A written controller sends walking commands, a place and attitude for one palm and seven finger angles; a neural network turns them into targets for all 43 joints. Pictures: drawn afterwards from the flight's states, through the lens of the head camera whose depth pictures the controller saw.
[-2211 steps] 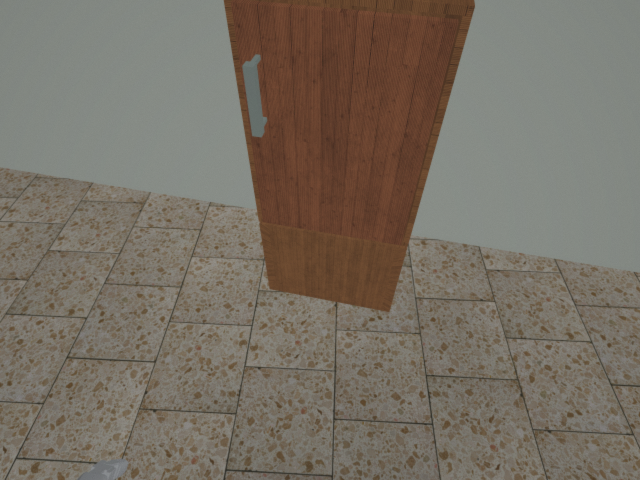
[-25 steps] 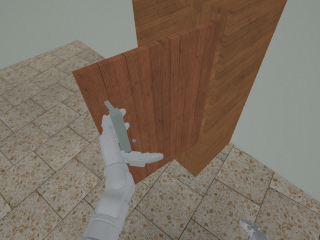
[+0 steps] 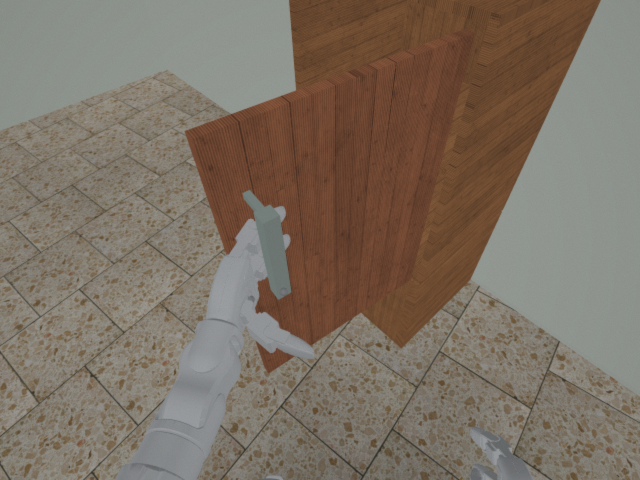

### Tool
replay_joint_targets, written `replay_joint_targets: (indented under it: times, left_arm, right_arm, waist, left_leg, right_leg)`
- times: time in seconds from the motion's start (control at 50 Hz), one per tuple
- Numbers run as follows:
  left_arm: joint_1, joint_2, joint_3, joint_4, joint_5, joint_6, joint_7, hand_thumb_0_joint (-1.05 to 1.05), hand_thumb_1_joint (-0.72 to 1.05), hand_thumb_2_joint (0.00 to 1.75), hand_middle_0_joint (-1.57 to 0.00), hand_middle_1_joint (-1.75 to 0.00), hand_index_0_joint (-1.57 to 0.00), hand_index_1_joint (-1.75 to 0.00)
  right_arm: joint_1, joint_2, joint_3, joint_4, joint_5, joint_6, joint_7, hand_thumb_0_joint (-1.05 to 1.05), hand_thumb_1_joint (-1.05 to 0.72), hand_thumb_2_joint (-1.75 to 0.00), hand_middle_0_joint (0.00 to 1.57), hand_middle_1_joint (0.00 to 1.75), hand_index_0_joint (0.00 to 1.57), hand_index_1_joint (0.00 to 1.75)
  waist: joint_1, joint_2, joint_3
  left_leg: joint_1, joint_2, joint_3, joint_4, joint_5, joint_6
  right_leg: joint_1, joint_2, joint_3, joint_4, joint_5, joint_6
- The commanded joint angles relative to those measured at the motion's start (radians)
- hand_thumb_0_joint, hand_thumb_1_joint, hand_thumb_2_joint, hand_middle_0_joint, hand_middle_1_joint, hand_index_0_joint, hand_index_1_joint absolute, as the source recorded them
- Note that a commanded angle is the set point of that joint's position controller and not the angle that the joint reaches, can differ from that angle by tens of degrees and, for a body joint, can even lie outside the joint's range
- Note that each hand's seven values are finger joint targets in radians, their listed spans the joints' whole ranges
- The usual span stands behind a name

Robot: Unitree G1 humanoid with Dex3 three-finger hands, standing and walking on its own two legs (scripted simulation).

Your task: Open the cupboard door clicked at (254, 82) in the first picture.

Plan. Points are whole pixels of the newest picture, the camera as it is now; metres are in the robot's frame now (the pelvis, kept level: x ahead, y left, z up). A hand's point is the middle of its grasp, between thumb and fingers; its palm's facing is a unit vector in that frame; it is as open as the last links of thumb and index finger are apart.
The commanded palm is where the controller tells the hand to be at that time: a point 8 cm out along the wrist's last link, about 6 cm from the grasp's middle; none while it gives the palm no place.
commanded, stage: slide the hand sideways off the handle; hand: left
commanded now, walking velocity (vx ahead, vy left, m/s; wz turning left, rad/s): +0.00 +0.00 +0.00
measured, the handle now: (266, 247) +0.39 +0.09 +0.09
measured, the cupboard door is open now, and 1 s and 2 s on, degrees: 83 84 84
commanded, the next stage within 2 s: draw the hand back to the body in 0.92 s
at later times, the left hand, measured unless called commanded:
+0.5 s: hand (257, 323) +0.28 +0.09 +0.08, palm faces -0.08 -1.00 -0.03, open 16.3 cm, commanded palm +0.26 +0.16 +0.08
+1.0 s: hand (203, 352) +0.24 +0.15 +0.08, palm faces -0.04 -1.00 -0.04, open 16.3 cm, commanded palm +0.22 +0.20 +0.08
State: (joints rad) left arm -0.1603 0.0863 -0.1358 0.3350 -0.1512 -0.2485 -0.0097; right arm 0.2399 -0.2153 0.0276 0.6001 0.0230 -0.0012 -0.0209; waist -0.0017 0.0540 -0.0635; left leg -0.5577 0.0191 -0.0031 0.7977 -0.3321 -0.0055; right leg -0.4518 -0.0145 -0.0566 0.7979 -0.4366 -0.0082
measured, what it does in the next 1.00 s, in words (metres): stands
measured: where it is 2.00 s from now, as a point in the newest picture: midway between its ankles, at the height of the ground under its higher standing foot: outside the picture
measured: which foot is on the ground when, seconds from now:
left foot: down 0.00-1.00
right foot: down 0.00-1.00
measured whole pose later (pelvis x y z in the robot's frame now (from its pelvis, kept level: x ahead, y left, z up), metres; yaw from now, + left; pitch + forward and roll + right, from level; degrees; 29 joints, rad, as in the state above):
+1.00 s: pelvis +0.01 -0.02 -0.01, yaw +1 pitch +6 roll +0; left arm 0.31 0.21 0.12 -0.02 -0.29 -0.28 -0.26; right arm 0.24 -0.26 0.01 0.55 0.04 -0.11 -0.06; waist 0.01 0.06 -0.08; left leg -0.58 0.04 -0.03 0.84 -0.37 -0.03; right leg -0.47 0.01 -0.08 0.84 -0.48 -0.03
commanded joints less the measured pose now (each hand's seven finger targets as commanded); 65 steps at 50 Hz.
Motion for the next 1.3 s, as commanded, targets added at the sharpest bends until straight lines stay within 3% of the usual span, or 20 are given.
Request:
replay_joint_targets:
  times: [0.0, 0.06, 0.16, 0.18, 0.4, 0.44, 0.46, 0.5, 0.56, 0.58, 0.7, 0.78, 0.86, 0.9, 0.96, 0.98, 1.02, 1.06, 1.14, 1.28]
  left_arm:
    - [-0.177, -0.035, 0.025, -0.295, 0.025, -0.069, 0.036, 0.0, -0.5, 0.3, -0.15, -0.3, -0.15, -0.3]
    - [-0.084, 0.005, 0.052, -0.327, 0.045, -0.072, 0.049, 0.0, -0.5, 0.3, -0.15, -0.3, -0.15, -0.3]
    - [-0.065, 0.054, 0.085, -0.408, 0.061, -0.073, 0.06, 0.0, -0.5, 0.3, -0.15, -0.3, -0.15, -0.3]
    - [-0.038, 0.044, 0.075, -0.432, 0.064, -0.075, 0.055, 0.0, -0.5, 0.3, -0.15, -0.3, -0.15, -0.3]
    - [0.113, 0.086, 0.117, -0.538, 0.01, -0.066, -0.018, 0.0, -0.5, 0.3, -0.15, -0.3, -0.15, -0.3]
    - [0.134, 0.094, 0.128, -0.551, 0.003, -0.067, -0.032, 0.0, -0.5, 0.3, -0.15, -0.3, -0.15, -0.3]
    - [0.169, 0.107, 0.144, -0.544, -0.002, -0.065, -0.041, 0.0, -0.5, 0.3, -0.15, -0.3, -0.15, -0.3]
    - [0.189, 0.115, 0.155, -0.568, -0.012, -0.068, -0.061, 0.0, -0.5, 0.3, -0.15, -0.3, -0.15, -0.3]
    - [0.266, 0.17, 0.223, -0.564, -0.034, -0.067, -0.09, 0.0, -0.5, 0.3, -0.15, -0.3, -0.15, -0.3]
    - [0.267, 0.159, 0.218, -0.564, -0.043, -0.067, -0.102, 0.0, -0.5, 0.3, -0.15, -0.3, -0.15, -0.3]
    - [0.343, 0.196, 0.274, -0.587, -0.089, -0.083, -0.166, 0.0, -0.5, 0.3, -0.15, -0.3, -0.15, -0.3]
    - [0.331, 0.208, 0.274, -0.593, -0.109, -0.095, -0.213, 0.0, -0.5, 0.3, -0.15, -0.3, -0.15, -0.3]
    - [0.346, 0.26, 0.341, -0.578, -0.142, -0.102, -0.252, 0.0, -0.5, 0.3, -0.15, -0.3, -0.15, -0.3]
    - [0.321, 0.227, 0.303, -0.598, -0.15, -0.107, -0.265, 0.0, -0.5, 0.3, -0.15, -0.3, -0.15, -0.3]
    - [0.316, 0.234, 0.3, -0.586, -0.149, -0.105, -0.267, 0.0, -0.5, 0.3, -0.15, -0.3, -0.15, -0.3]
    - [0.313, 0.225, 0.29, -0.592, -0.147, -0.104, -0.265, 0.0, -0.5, 0.3, -0.15, -0.3, -0.15, -0.3]
    - [0.344, 0.241, 0.303, -0.628, -0.142, -0.102, -0.254, 0.0, -0.5, 0.3, -0.15, -0.3, -0.15, -0.3]
    - [0.376, 0.288, 0.349, -0.638, -0.141, -0.089, -0.24, 0.0, -0.5, 0.3, -0.15, -0.3, -0.15, -0.3]
    - [0.407, 0.274, 0.357, -0.679, -0.142, -0.057, -0.218, 0.0, -0.5, 0.3, -0.15, -0.3, -0.15, -0.3]
    - [0.437, 0.276, 0.363, -0.722, -0.16, 0.007, -0.234, 0.0, -0.5, 0.3, -0.15, -0.3, -0.15, -0.3]
  right_arm:
    - [-0.081, -0.099, -0.047, -0.175, -0.007, -0.072, 0.016, 0.0, -0.9, -0.9, 0.2, 0.3, 0.2, 0.3]
    - [-0.082, -0.106, -0.048, -0.192, -0.01, -0.07, 0.025, 0.0, -0.9, -0.9, 0.2, 0.3, 0.2, 0.3]
    - [-0.089, -0.104, -0.049, -0.202, -0.011, -0.069, 0.019, 0.0, -0.9, -0.9, 0.2, 0.3, 0.2, 0.3]
    - [-0.098, -0.098, -0.049, -0.208, -0.011, -0.07, 0.018, 0.0, -0.9, -0.9, 0.2, 0.3, 0.2, 0.3]
    - [-0.099, -0.101, -0.044, -0.212, -0.005, -0.097, -0.002, 0.0, -0.9, -0.9, 0.2, 0.3, 0.2, 0.3]
    - [-0.099, -0.1, -0.044, -0.212, -0.006, -0.103, -0.006, 0.0, -0.9, -0.9, 0.2, 0.3, 0.2, 0.3]
    - [-0.092, -0.104, -0.045, -0.214, -0.006, -0.105, -0.007, 0.0, -0.9, -0.9, 0.2, 0.3, 0.2, 0.3]
    - [-0.097, -0.102, -0.046, -0.217, -0.005, -0.109, -0.01, 0.0, -0.9, -0.9, 0.2, 0.3, 0.2, 0.3]
    - [-0.093, -0.107, -0.047, -0.216, -0.005, -0.11, -0.017, 0.0, -0.9, -0.9, 0.2, 0.3, 0.2, 0.3]
    - [-0.1, -0.104, -0.045, -0.218, -0.004, -0.111, -0.018, 0.0, -0.9, -0.9, 0.2, 0.3, 0.2, 0.3]
    - [-0.096, -0.111, -0.047, -0.223, 0.0, -0.126, -0.029, 0.0, -0.9, -0.9, 0.2, 0.3, 0.2, 0.3]
    - [-0.092, -0.121, -0.048, -0.221, 0.003, -0.141, -0.036, 0.0, -0.9, -0.9, 0.2, 0.3, 0.2, 0.3]
    - [-0.086, -0.132, -0.052, -0.215, 0.006, -0.152, -0.048, 0.0, -0.9, -0.9, 0.2, 0.3, 0.2, 0.3]
    - [-0.092, -0.13, -0.05, -0.218, 0.009, -0.163, -0.049, 0.0, -0.9, -0.9, 0.2, 0.3, 0.2, 0.3]
    - [-0.085, -0.136, -0.052, -0.212, 0.01, -0.176, -0.053, 0.0, -0.9, -0.9, 0.2, 0.3, 0.2, 0.3]
    - [-0.088, -0.134, -0.053, -0.214, 0.01, -0.181, -0.052, 0.0, -0.9, -0.9, 0.2, 0.3, 0.2, 0.3]
    - [-0.086, -0.132, -0.055, -0.219, 0.011, -0.188, -0.051, 0.0, -0.9, -0.9, 0.2, 0.3, 0.2, 0.3]
    - [-0.087, -0.135, -0.052, -0.223, 0.013, -0.189, -0.053, 0.0, -0.9, -0.9, 0.2, 0.3, 0.2, 0.3]
    - [-0.097, -0.122, -0.043, -0.233, 0.017, -0.196, -0.053, 0.0, -0.9, -0.9, 0.2, 0.3, 0.2, 0.3]
    - [-0.101, -0.126, -0.035, -0.233, 0.023, -0.21, -0.06, 0.0, -0.9, -0.9, 0.2, 0.3, 0.2, 0.3]
  waist:
    - [0.003, -0.084, -0.247]
    - [0.017, -0.096, -0.219]
    - [0.011, -0.096, -0.212]
    - [0.015, -0.057, -0.216]
    - [-0.005, -0.074, -0.19]
    - [-0.003, -0.065, -0.197]
    - [0.0, -0.1, -0.197]
    - [0.002, -0.066, -0.212]
    - [0.012, -0.092, -0.207]
    - [0.007, -0.1, -0.194]
    - [0.009, -0.069, -0.189]
    - [-0.008, -0.081, -0.171]
    - [0.001, -0.097, -0.181]
    - [-0.006, -0.071, -0.182]
    - [-0.009, -0.084, -0.169]
    - [-0.004, -0.061, -0.176]
    - [0.01, -0.036, -0.2]
    - [0.02, -0.054, -0.191]
    - [0.03, -0.022, -0.176]
    - [0.017, -0.042, -0.122]
  left_leg:
    - [0.241, -0.012, -0.022, -0.117, 0.127, 0.015]
    - [0.211, -0.009, -0.013, -0.123, 0.117, 0.015]
    - [0.203, -0.007, -0.003, -0.121, 0.099, 0.017]
    - [0.214, -0.007, 0.003, -0.119, 0.112, 0.016]
    - [0.199, -0.017, 0.002, -0.093, 0.137, 0.019]
    - [0.2, -0.021, 0.003, -0.085, 0.146, 0.021]
    - [0.191, -0.021, 0.003, -0.083, 0.151, 0.023]
    - [0.196, -0.026, 0.007, -0.074, 0.168, 0.023]
    - [0.173, -0.029, 0.01, -0.064, 0.183, 0.024]
    - [0.166, -0.03, 0.01, -0.063, 0.179, 0.024]
    - [0.143, -0.036, 0.008, -0.044, 0.17, 0.021]
    - [0.123, -0.039, 0.0, -0.025, 0.155, 0.023]
    - [0.096, -0.039, -0.006, -0.011, 0.136, 0.02]
    - [0.107, -0.04, -0.009, -0.013, 0.134, 0.022]
    - [0.108, -0.037, -0.013, -0.012, 0.131, 0.024]
    - [0.114, -0.037, -0.015, -0.016, 0.129, 0.023]
    - [0.138, -0.036, -0.014, -0.028, 0.139, 0.024]
    - [0.132, -0.031, -0.015, -0.039, 0.137, 0.025]
    - [0.157, -0.029, -0.014, -0.07, 0.128, 0.022]
    - [0.18, -0.024, -0.017, -0.098, 0.119, 0.024]
  right_leg:
    - [-0.033, 0.036, -0.013, -0.118, 0.228, -0.015]
    - [-0.016, 0.037, -0.008, -0.118, 0.218, -0.016]
    - [-0.016, 0.04, 0.005, -0.121, 0.204, -0.014]
    - [-0.017, 0.039, 0.007, -0.117, 0.219, -0.015]
    - [-0.009, 0.039, 0.01, -0.117, 0.292, -0.003]
    - [-0.007, 0.038, 0.014, -0.115, 0.309, -0.003]
    - [0.008, 0.039, 0.016, -0.118, 0.316, -0.002]
    - [0.011, 0.034, 0.02, -0.113, 0.349, 0.0]
    - [0.039, 0.032, 0.03, -0.115, 0.393, 0.004]
    - [0.037, 0.028, 0.032, -0.115, 0.406, 0.009]
    - [0.046, 0.016, 0.055, -0.117, 0.446, 0.021]
    - [0.026, 0.009, 0.071, -0.118, 0.442, 0.03]
    - [0.039, 0.0, 0.097, -0.127, 0.411, 0.035]
    - [0.017, 0.003, 0.085, -0.122, 0.394, 0.032]
    - [-0.008, 0.011, 0.074, -0.119, 0.352, 0.027]
    - [-0.013, 0.012, 0.068, -0.113, 0.341, 0.023]
    - [-0.011, 0.02, 0.049, -0.105, 0.319, 0.012]
    - [0.006, 0.023, 0.05, -0.114, 0.3, 0.01]
    - [0.01, 0.031, 0.027, -0.122, 0.277, 0.004]
    - [0.012, 0.036, 0.017, -0.162, 0.267, 0.011]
